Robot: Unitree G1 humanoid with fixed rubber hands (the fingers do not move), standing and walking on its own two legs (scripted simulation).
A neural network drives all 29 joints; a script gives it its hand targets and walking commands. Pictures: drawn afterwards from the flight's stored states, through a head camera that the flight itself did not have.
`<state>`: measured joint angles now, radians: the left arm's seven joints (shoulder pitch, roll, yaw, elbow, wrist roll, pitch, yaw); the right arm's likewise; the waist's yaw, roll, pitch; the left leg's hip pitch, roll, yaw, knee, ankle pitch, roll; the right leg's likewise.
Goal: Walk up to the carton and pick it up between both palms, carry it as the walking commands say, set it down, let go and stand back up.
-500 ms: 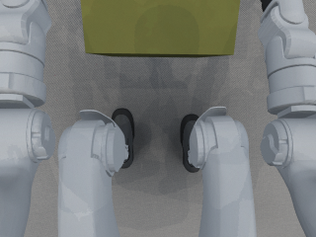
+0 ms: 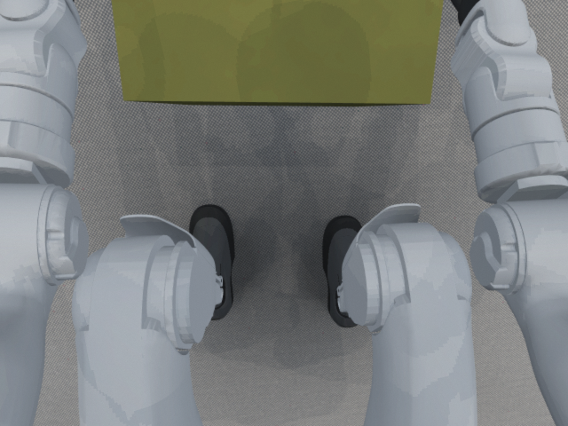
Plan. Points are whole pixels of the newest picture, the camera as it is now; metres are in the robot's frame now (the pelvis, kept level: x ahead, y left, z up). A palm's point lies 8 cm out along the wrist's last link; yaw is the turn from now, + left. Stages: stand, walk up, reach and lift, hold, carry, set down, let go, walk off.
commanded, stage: reach and lift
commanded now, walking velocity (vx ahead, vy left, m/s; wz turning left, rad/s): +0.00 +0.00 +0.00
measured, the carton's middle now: (276, 3) +0.54 +0.01 -0.23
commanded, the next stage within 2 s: none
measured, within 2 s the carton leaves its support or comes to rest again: leaves its support in 1.46 s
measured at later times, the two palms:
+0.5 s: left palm out of the picture +0.54 +0.19 -0.17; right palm out of the picture +0.54 -0.17 -0.18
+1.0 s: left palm out of the picture +0.55 +0.19 -0.17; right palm out of the picture +0.54 -0.16 -0.17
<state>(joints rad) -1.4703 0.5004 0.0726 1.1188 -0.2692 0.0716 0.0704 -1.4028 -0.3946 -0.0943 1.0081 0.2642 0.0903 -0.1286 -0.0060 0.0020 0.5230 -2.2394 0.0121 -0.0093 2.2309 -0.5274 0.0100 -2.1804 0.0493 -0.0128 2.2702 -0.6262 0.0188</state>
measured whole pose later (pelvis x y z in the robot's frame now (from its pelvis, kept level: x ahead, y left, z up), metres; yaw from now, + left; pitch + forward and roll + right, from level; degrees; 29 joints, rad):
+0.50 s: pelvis -0.01 +0.00 +0.00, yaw +0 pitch +31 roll -1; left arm -1.52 0.44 0.01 1.16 -0.28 0.07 0.09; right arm -1.47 -0.35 -0.07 1.07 0.27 0.08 -0.14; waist -0.01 0.00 0.52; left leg -2.24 0.01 0.00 2.21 -0.50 0.01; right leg -2.18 0.05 -0.01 2.25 -0.60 0.02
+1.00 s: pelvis -0.01 +0.00 +0.01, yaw +0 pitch +31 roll -1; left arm -1.58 0.44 -0.07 1.23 -0.34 0.03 0.11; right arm -1.50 -0.35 -0.03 1.13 0.32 0.03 -0.15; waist -0.01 -0.01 0.52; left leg -2.24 0.01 -0.01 2.19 -0.49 0.01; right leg -2.18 0.05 -0.01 2.23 -0.59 0.02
